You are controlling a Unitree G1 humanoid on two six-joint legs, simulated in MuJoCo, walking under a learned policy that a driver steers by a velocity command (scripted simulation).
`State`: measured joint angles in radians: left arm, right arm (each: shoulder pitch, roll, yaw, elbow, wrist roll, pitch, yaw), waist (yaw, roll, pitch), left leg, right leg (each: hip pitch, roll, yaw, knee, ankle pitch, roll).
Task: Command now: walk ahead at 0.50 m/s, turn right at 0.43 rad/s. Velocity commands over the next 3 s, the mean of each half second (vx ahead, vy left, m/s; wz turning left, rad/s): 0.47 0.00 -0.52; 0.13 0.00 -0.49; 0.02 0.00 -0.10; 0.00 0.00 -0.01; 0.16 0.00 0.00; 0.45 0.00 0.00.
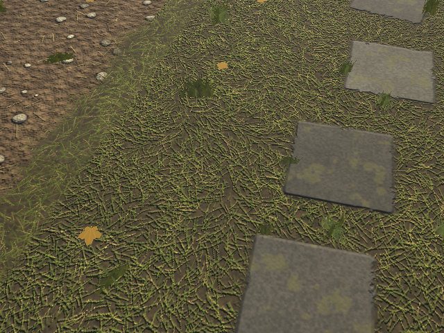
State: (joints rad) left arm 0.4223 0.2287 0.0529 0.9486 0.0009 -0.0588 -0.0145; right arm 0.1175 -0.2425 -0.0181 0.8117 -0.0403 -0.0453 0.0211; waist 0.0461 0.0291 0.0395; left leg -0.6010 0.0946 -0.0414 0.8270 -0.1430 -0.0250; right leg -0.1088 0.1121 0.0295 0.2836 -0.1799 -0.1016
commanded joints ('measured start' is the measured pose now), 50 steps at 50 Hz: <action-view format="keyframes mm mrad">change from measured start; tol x32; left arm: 1 19 159 38 -59 0 -13 4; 50 -193 149 32 -242 25 72 14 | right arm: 1 -96 -55 -5 -83 9 -7 1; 50 131 -84 -44 -60 16 102 -42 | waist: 1 5 -95 17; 12 -84 263 -292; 50 -31 -138 -104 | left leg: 1 34 -39 44 -123 110 -23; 9 438 -96 15 -395 -16 36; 12 814 369 -710 -580 -391 224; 23 526 160 73 -603 559 177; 32 578 158 224 -312 724 123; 34 445 94 256 88 427 60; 35 154 -27 262 390 -480 16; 36 17 -129 80 568 -556 -5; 50 167 -62 19 81 -228 7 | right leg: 1 -65 -231 213 -106 198 -128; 9 -67 -206 287 215 313 -47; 13 -569 -95 67 921 -287 3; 33 -177 -48 -136 221 48 -19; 35 244 -416 296 283 931 -150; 50 -163 -258 284 -68 -76 -118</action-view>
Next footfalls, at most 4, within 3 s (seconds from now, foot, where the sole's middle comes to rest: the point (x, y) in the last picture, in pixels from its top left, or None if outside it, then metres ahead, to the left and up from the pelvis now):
0.20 left None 0.27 0.13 -0.78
0.68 right None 0.38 -0.12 -0.78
1.18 left None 0.44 0.07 -0.78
2.52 right None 0.46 -0.20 -0.78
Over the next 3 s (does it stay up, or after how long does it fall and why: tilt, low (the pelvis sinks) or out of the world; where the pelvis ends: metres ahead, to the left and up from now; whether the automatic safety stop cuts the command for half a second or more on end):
stays up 0.65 -0.22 -0.03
